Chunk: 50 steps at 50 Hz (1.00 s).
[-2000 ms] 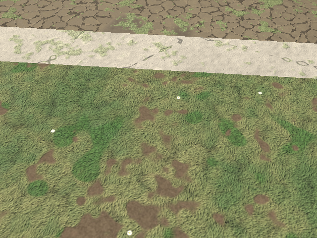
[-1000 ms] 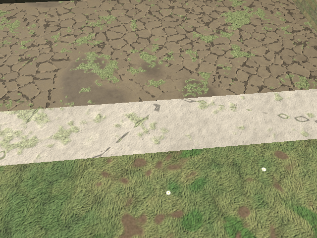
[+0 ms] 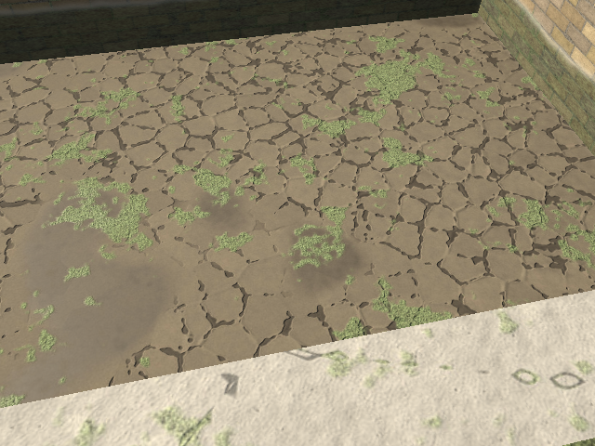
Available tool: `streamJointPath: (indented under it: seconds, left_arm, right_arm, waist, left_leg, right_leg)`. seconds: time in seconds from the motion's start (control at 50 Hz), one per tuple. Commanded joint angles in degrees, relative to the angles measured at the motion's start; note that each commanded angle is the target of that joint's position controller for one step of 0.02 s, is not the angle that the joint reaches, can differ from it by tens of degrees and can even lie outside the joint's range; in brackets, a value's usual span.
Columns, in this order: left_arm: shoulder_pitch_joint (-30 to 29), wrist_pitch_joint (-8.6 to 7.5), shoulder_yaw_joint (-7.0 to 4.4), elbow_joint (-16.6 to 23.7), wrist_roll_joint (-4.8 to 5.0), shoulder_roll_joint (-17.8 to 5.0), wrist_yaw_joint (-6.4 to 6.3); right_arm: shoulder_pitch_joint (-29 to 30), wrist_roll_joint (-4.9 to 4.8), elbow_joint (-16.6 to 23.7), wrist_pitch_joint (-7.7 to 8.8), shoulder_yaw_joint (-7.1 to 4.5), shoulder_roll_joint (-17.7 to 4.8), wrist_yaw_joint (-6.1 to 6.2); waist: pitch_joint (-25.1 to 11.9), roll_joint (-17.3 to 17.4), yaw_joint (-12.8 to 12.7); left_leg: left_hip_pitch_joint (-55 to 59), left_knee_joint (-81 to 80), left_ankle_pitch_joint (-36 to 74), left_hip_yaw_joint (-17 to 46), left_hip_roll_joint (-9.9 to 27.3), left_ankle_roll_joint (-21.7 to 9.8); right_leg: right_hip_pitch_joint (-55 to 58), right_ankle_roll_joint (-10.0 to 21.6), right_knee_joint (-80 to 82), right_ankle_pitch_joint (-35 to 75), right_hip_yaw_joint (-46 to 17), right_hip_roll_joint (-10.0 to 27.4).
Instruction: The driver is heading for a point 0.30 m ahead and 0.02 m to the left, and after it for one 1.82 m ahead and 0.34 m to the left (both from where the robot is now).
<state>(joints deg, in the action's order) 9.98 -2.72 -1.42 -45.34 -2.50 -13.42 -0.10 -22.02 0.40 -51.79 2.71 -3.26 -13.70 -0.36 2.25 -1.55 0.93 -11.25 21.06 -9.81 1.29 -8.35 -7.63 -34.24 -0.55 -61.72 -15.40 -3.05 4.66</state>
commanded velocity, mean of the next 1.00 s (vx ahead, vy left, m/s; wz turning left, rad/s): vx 0.50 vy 0.00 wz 0.36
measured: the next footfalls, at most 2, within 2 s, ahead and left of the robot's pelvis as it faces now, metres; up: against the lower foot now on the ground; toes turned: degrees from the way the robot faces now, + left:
right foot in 0.28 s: +0.29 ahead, -0.11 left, +0.00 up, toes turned +13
left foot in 0.78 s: +0.38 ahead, +0.16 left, +0.00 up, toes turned +22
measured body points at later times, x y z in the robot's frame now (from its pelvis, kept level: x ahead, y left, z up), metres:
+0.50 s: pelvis +0.21 -0.03 +0.00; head +0.22 -0.05 +0.45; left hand +0.22 +0.25 -0.10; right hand +0.42 -0.26 -0.11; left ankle +0.18 +0.10 -0.64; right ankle +0.25 -0.12 -0.74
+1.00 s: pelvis +0.34 +0.07 -0.01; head +0.34 +0.08 +0.44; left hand +0.37 +0.36 -0.12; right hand +0.49 -0.14 -0.12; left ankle +0.35 +0.14 -0.74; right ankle +0.42 -0.06 -0.65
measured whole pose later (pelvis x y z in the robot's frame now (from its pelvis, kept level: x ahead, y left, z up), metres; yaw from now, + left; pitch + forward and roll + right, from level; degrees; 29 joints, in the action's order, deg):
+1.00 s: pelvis +0.34 +0.07 -0.01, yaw +22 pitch +0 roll -1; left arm 13.0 2.5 -2.0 -39.5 -0.5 -14.6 -1.3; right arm -21.7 -0.1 -42.9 0.3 -0.8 -12.4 0.9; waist -0.7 -0.6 0.9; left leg -16.8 29.6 -12.8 -1.4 -3.4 -5.2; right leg -34.2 -1.2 -67.0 -18.9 -3.5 -0.6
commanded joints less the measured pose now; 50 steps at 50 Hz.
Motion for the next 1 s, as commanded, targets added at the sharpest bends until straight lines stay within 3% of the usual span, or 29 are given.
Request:
streamJointPath:
  seconds: [0.02, 0.1, 0.18, 0.22, 0.26, 0.28, 0.3, 0.32, 0.34, 0.36, 0.4, 0.46, 0.5, 0.6, 0.62, 0.66, 0.7, 0.72, 0.74, 0.76, 0.78, 0.8, 0.82, 0.84, 0.86, 0.88, 0.9, 0.94, 1.0]
  left_arm:
    - [-1.22, 0.67, -0.37, 4.62, -0.08, -3.34, -0.15]
    - [-8.41, 0.61, 0.37, 7.76, 0.62, -2.83, -0.46]
    - [-10.74, -0.39, 0.57, 10.38, 1.36, -3.61, -1.13]
    - [-7.78, -1.50, 0.50, 10.15, 1.22, -4.35, -0.97]
    - [2.79, -2.52, -0.27, 7.90, 0.83, -6.01, -1.17]
    - [10.93, -2.91, -1.45, 7.55, -0.42, -10.92, -1.97]
    - [10.91, -1.78, -2.49, 8.40, 0.53, -16.03, -2.49]
    - [8.58, -0.63, -2.74, 8.54, 1.54, -13.91, -2.24]
    - [6.06, -0.24, -1.30, 9.30, 1.43, -8.03, -2.08]
    - [4.53, -0.30, -0.53, 9.22, 1.12, -5.51, -1.81]
    - [4.76, -1.09, -0.54, 8.34, 0.92, -5.55, -1.81]
    - [8.17, -2.32, -1.08, 6.84, 0.87, -7.30, -1.44]
    - [10.29, -2.60, -0.95, 5.55, 1.17, -7.08, -1.16]
    - [13.68, -1.35, -1.35, 4.10, 2.15, -8.66, -1.08]
    - [13.78, -1.25, -1.44, 4.14, 1.90, -9.11, -0.96]
    - [14.21, -1.07, -1.72, 4.23, 2.07, -9.99, -0.64]
    - [15.33, -0.33, -1.96, 4.24, 1.82, -10.71, -0.64]
    - [15.97, 0.20, -2.16, 4.08, 1.70, -11.20, -0.82]
    - [15.33, 0.32, -2.31, 4.15, 1.94, -11.76, -1.07]
    - [14.62, 0.66, -2.33, 4.08, 2.35, -11.77, -1.11]
    - [15.07, 0.53, -1.63, 5.30, 3.55, -9.09, -0.81]
    - [16.34, 0.47, -0.07, 8.87, 4.13, -2.76, -0.16]
    - [10.75, 0.86, -1.37, 9.24, 3.28, -7.50, -0.98]
    - [8.49, 0.89, -1.67, 9.80, 3.65, -7.89, -1.40]
    - [8.69, 1.02, -1.59, 9.15, 3.19, -7.53, -1.49]
    - [9.52, 1.77, -1.52, 8.48, 2.46, -6.52, -1.51]
    - [10.36, 3.12, -1.76, 7.94, 2.13, -6.60, -1.50]
    - [10.76, 5.05, -1.63, 7.11, 1.67, -4.85, -1.31]
    - [6.80, 6.19, -1.10, 7.67, 1.99, -3.45, -1.40]
  right_arm:
    - [-2.26, -0.38, 4.01, 0.48, -1.86, -8.07, 0.85]
    - [-5.72, -0.18, 5.38, -0.83, -2.16, -9.03, 1.65]
    - [-6.32, 0.56, 7.86, -1.85, -1.96, -9.70, 2.36]
    - [-2.65, 0.92, 10.38, -2.32, -2.12, -10.68, 2.57]
    - [1.32, -0.13, 12.34, -2.17, -2.29, -11.70, 2.44]
    - [1.63, -1.49, 14.66, -1.44, -1.29, -7.88, 1.89]
    - [-4.71, -1.57, 16.66, -0.85, -0.48, -3.71, 1.51]
    - [-6.85, 0.60, 15.42, -1.38, -1.14, -8.45, 1.95]
    - [-2.11, 1.76, 15.18, -1.92, -1.44, -9.33, 1.85]
    - [1.22, 2.09, 16.24, -2.24, -1.23, -8.21, 1.35]
    - [0.96, 1.95, 16.97, -3.79, -0.87, -6.45, 0.25]
    - [0.83, 1.24, 17.82, -5.09, -0.87, -6.08, 0.11]
    - [2.93, 0.93, 18.14, -5.25, -0.58, -5.31, 0.40]
    - [11.72, 1.33, 20.30, -5.20, 0.84, -2.51, -0.32]
    - [13.27, 1.19, 20.69, -5.11, 1.10, -2.31, -0.60]
    - [15.24, 1.31, 21.10, -4.89, 1.32, -2.37, -0.47]
    - [15.61, 0.73, 21.51, -4.50, 1.27, -2.74, -0.29]
    - [14.43, 0.42, 21.29, -4.17, 1.17, -2.84, -0.24]
    - [10.53, 0.14, 19.91, -3.73, 1.03, -3.12, 0.09]
    - [1.46, 0.44, 16.59, -2.95, 0.43, -3.57, 0.52]
    - [-7.19, 1.36, 14.44, -2.56, -0.90, -7.86, 1.11]
    - [-8.33, 0.75, 14.82, -2.57, -1.81, -14.29, 1.62]
    - [-7.45, -1.13, 14.77, -3.28, -2.44, -14.06, 1.81]
    - [-3.44, -0.44, 14.64, -3.41, -1.41, -11.04, 2.10]
    - [-0.54, 0.01, 14.29, -3.25, -0.41, -7.98, 2.07]
    - [2.08, 0.29, 14.45, -2.94, 0.43, -5.70, 1.91]
    - [3.68, -0.27, 14.47, -2.43, 1.14, -3.49, 1.69]
    - [2.59, -0.27, 13.48, -1.52, 1.16, -4.14, 1.35]
    - [1.80, -0.87, 12.60, -0.85, 0.94, -5.42, 1.48]
  waist:
    - [-0.11, 3.89, -0.96]
    - [-1.48, 5.44, 2.49]
    - [-3.23, 6.38, 3.14]
    - [-3.46, 6.44, 0.89]
    - [-7.30, 5.17, -5.36]
    - [-15.03, -2.63, -8.12]
    - [-19.19, -13.49, -3.03]
    - [-16.65, -9.76, -2.13]
    - [-8.87, -2.29, -2.43]
    - [-3.83, -0.33, -2.08]
    - [-0.40, -5.22, -0.31]
    - [-2.94, -4.12, 0.82]
    - [-2.70, -3.68, 0.89]
    - [-1.09, -3.69, -0.80]
    - [-0.99, -3.63, -1.10]
    - [-0.63, -4.23, -1.82]
    - [-1.00, -5.98, -2.62]
    - [-1.34, -6.72, -2.52]
    - [-2.37, -5.78, -0.39]
    - [-5.85, -2.96, 3.82]
    - [-11.07, 4.81, 7.31]
    - [-15.11, 18.48, 4.18]
    - [-14.33, 13.12, 7.95]
    - [-8.46, 9.80, 4.95]
    - [-5.80, 6.35, 2.33]
    - [-4.72, 5.98, -0.38]
    - [-3.91, 7.31, -1.77]
    - [-4.95, 6.51, -2.74]
    - [-2.95, 6.02, -3.13]
  left_leg:
    - [-2.93, -8.45, 16.12, 14.03, 13.54, -7.28]
    - [3.49, -3.81, 24.83, 14.89, 12.22, -5.92]
    - [8.28, 2.61, 32.31, 19.47, 14.19, -6.06]
    - [6.05, 5.96, 31.00, 21.56, 13.67, -5.02]
    - [0.49, 15.69, 26.59, 21.48, 10.47, -2.08]
    - [-5.90, 32.46, 14.01, 15.63, 6.79, 0.57]
    - [-21.92, 43.94, -25.40, 8.56, -1.43, 2.73]
    - [-28.23, 50.33, -23.70, 7.24, 3.15, 2.91]
    - [-30.36, 53.88, -18.60, 6.84, 5.31, 3.51]
    - [-30.49, 53.35, -15.00, 5.89, 6.54, 4.09]
    - [-27.95, 50.69, -10.95, 4.82, 8.87, 5.46]
    - [-26.28, 52.54, -7.25, 4.78, 7.64, 6.37]
    - [-28.73, 49.60, -4.18, 6.34, 7.00, 6.63]
    - [-29.85, 34.54, 4.12, 4.23, 7.22, 5.81]
    - [-28.03, 31.35, 4.31, 2.48, 7.25, 5.44]
    - [-22.85, 26.27, 1.90, -2.60, 7.39, 4.69]
    - [-18.26, 21.60, -2.71, -5.19, 7.42, 3.29]
    - [-15.58, 19.43, -5.26, -5.84, 7.09, 2.49]
    - [-9.65, 16.33, -5.27, -5.88, 5.98, 1.54]
    - [0.47, 11.42, -3.16, -5.83, 3.90, 0.64]
    - [11.36, 7.76, -4.71, 6.64, 11.85, -1.34]
    - [21.76, 1.19, 4.61, 31.85, 28.35, -6.57]
    - [18.67, -0.83, 8.83, 35.67, 29.32, -8.73]
    - [13.08, 0.04, 9.96, 28.73, 28.39, -8.50]
    - [6.53, -0.39, 10.25, 23.65, 26.21, -7.26]
    - [1.73, -0.91, 9.97, 19.59, 23.48, -5.12]
    - [-1.72, -1.12, 14.96, 16.84, 21.95, -4.46]
    - [-5.05, -2.02, 18.17, 14.01, 20.40, -4.28]
    - [-6.56, -3.86, 12.81, 12.17, 19.00, -3.84]
  right_leg:
    - [-0.65, -2.70, 6.74, 5.69, 2.97, -0.14]
    - [-1.99, -3.23, 16.22, 10.63, 3.25, -2.06]
    - [-0.56, -1.79, 20.28, 6.76, 2.41, -5.16]
    - [6.77, -0.01, 25.84, 3.41, 1.49, -6.60]
    - [23.77, 2.62, 35.75, 7.36, 1.14, -7.22]
    - [37.50, 6.18, 38.15, 3.38, -11.10, 5.59]
    - [48.37, 11.42, 42.34, 6.05, -33.45, 19.46]
    - [43.56, 14.27, 42.81, -5.13, -40.42, 20.87]
    - [36.89, 13.58, 43.46, -10.15, -33.70, 17.88]
    - [30.75, 12.28, 45.23, -9.07, -25.53, 14.41]
    - [23.81, 10.05, 47.87, -0.40, -14.46, 9.50]
    - [22.25, 10.56, 46.78, 14.24, -8.41, 8.94]
    - [22.47, 10.67, 46.35, 16.72, -4.97, 8.74]
    - [22.94, 10.94, 43.51, 17.98, -0.44, 8.93]
    - [22.09, 10.89, 42.62, 18.32, 0.72, 8.92]
    - [19.57, 10.81, 41.51, 18.72, 1.90, 9.03]
    - [20.36, 10.60, 40.80, 18.99, 1.09, 9.76]
    - [21.27, 10.42, 39.92, 19.46, 0.46, 10.18]
    - [21.14, 9.47, 36.47, 24.70, 0.73, 9.96]
    - [20.33, 7.80, 26.02, 29.74, 3.94, 6.97]
    - [13.43, 5.06, 7.04, 21.97, 8.20, 2.71]
    - [-4.27, 2.20, -12.07, -16.64, 6.63, -6.28]
    - [-9.78, 2.08, -16.25, -13.17, -3.36, -8.28]
    - [-11.69, 1.66, -19.25, -10.12, -4.29, -6.79]
    - [-9.15, 1.27, -17.73, -8.13, -3.29, -5.41]
    - [-6.01, 0.89, -14.44, -7.19, -2.63, -4.14]
    - [-3.01, 0.05, -11.88, -7.01, -1.82, -3.79]
    - [1.21, -0.91, -9.16, -5.18, -1.32, -4.63]
    - [0.85, -1.04, -1.89, 0.58, -1.27, -4.61]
